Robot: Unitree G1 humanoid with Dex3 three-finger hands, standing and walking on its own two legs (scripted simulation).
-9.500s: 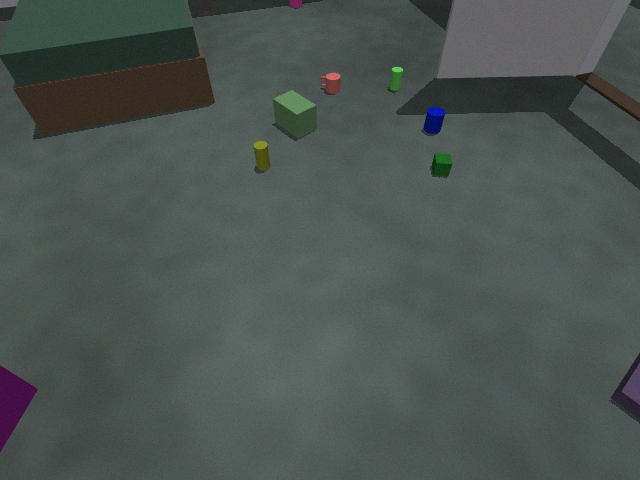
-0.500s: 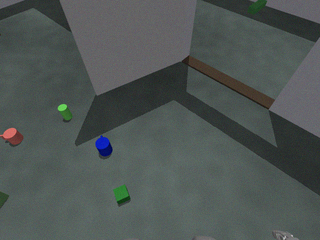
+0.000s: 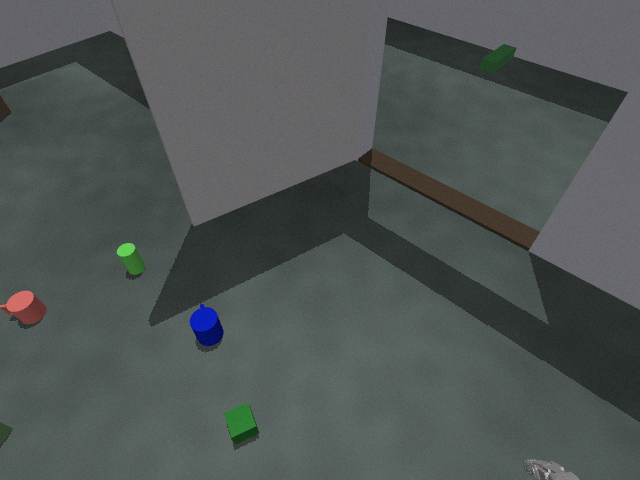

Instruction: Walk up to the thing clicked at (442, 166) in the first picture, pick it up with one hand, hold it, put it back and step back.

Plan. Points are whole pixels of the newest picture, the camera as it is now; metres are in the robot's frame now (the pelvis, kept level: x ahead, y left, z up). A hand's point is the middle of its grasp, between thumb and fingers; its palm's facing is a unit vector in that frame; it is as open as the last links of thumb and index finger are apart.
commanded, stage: walk up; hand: left
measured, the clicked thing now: (241, 423) +0.40 +0.24 -0.75
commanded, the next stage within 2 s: stand in 0.56 s
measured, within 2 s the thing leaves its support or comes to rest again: neither
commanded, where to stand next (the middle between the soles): +0.01 +0.00 m, yaw +0 degrees
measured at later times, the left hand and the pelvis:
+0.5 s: hand out of the picture +0.07 +0.24 -0.16, palm faces +0.02 -0.95 -0.32, open 7.4 cm; pelvis +0.00 -0.01 +0.00, yaw +0 degrees
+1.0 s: hand out of the picture +0.08 +0.25 -0.15, palm faces -0.02 -0.94 -0.35, open 7.4 cm; pelvis +0.00 -0.01 +0.00, yaw +0 degrees
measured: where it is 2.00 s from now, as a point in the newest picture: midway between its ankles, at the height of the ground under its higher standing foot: outside the picture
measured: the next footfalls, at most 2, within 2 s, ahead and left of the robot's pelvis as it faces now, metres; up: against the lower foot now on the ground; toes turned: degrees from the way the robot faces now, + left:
left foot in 1.90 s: -0.04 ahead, +0.15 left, +0.00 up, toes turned -1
